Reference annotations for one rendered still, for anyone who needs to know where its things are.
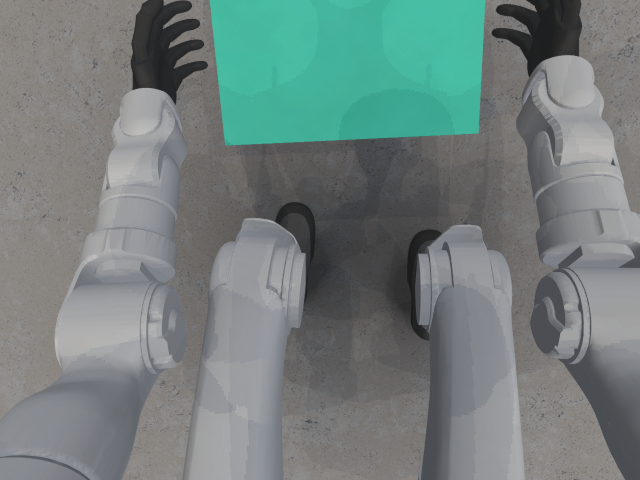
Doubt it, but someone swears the right robot forearm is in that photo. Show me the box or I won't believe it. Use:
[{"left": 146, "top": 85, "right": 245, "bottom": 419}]
[{"left": 516, "top": 55, "right": 640, "bottom": 268}]

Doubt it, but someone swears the right robot foot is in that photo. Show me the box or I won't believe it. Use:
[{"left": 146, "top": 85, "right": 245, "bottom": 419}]
[{"left": 407, "top": 229, "right": 442, "bottom": 340}]

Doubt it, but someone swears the right robot thigh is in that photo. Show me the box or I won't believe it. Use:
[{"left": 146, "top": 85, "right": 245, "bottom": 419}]
[{"left": 415, "top": 241, "right": 525, "bottom": 480}]

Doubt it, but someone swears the left robot forearm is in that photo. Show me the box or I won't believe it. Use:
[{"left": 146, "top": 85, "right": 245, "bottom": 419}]
[{"left": 54, "top": 88, "right": 188, "bottom": 369}]

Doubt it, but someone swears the left robot hand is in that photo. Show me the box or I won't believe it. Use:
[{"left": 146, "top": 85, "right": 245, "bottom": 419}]
[{"left": 131, "top": 0, "right": 208, "bottom": 105}]

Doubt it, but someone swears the carton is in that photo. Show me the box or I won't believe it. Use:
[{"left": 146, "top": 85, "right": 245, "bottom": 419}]
[{"left": 210, "top": 0, "right": 485, "bottom": 146}]

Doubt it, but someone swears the right robot hand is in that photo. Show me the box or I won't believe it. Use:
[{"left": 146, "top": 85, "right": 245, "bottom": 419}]
[{"left": 492, "top": 0, "right": 582, "bottom": 77}]

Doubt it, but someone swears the robot right upper arm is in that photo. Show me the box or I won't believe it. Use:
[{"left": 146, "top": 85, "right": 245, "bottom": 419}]
[{"left": 530, "top": 267, "right": 640, "bottom": 480}]

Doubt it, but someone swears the robot left upper arm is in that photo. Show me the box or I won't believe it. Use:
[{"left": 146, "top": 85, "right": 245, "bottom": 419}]
[{"left": 0, "top": 281, "right": 187, "bottom": 480}]

